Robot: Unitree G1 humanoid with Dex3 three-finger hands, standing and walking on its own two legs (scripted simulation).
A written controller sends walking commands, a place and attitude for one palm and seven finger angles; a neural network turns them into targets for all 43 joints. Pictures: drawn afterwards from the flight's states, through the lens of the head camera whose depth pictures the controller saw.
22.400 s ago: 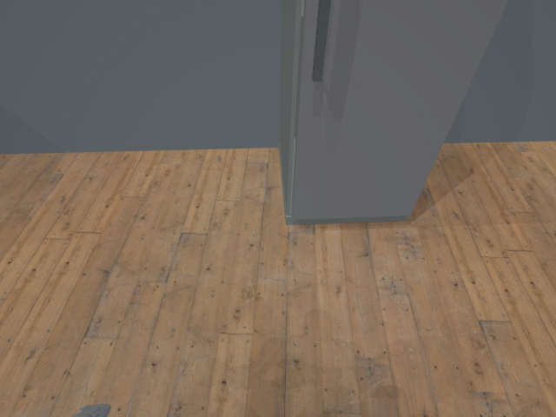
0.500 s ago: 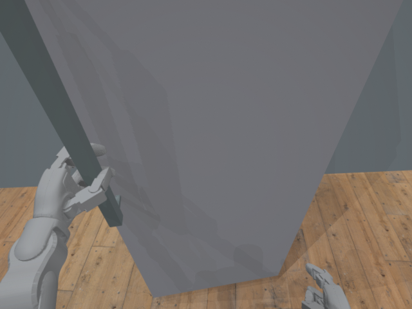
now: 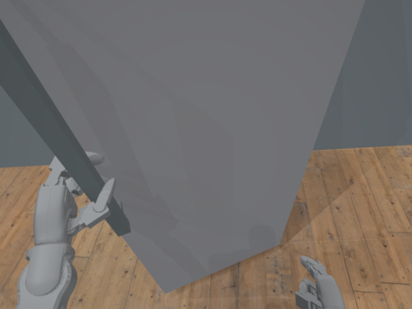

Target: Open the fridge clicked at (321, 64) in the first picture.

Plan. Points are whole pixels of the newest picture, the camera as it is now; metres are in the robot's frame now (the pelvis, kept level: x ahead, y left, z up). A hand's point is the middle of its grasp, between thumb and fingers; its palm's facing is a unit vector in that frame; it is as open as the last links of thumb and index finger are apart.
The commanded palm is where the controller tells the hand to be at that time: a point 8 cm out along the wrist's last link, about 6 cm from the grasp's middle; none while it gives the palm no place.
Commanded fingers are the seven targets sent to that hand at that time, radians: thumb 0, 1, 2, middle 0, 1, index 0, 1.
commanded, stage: walk backward, drawing the door open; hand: left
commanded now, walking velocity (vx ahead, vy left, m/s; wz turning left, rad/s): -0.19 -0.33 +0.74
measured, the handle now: (68, 137) +0.30 +0.19 +0.25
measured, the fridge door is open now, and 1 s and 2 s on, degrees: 20 50 72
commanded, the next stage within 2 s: stop walking and hold the door back in 1.60 s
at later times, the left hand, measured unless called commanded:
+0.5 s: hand (145, 286) +0.13 +0.07 +0.16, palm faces +0.24 -0.95 -0.19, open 7.3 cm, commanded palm +0.09 +0.12 +0.16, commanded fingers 0.00 0.90 0.90 -0.45 -1.40 -0.45 -1.40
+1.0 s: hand out of the picture +0.08 -0.03 +0.15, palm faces +0.67 -0.73 -0.17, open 7.3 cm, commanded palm +0.02 -0.01 +0.16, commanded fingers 0.00 0.90 0.90 -0.45 -1.40 -0.45 -1.40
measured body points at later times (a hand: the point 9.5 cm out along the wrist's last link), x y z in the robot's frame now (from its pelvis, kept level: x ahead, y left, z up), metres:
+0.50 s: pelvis -0.09 -0.09 -0.01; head -0.06 -0.09 +0.43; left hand +0.11 +0.12 +0.17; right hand +0.11 -0.27 -0.12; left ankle -0.14 +0.04 -0.74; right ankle -0.03 -0.10 -0.74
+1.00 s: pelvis -0.06 -0.31 -0.03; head -0.01 -0.25 +0.42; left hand +0.04 +0.01 +0.16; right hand +0.24 -0.34 -0.11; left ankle -0.13 -0.20 -0.74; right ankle +0.03 -0.36 -0.71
